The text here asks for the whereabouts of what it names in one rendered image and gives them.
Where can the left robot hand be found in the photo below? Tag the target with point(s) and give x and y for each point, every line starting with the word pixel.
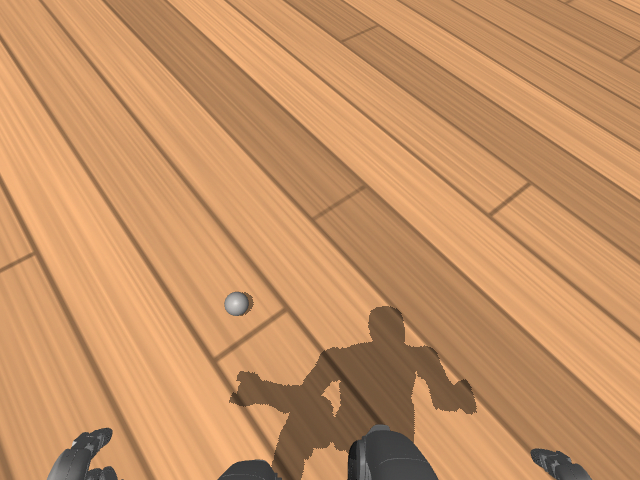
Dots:
pixel 73 464

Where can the right robot hand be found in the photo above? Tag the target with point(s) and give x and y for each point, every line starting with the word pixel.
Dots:
pixel 559 465

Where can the ball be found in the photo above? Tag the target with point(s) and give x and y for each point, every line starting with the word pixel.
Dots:
pixel 236 303

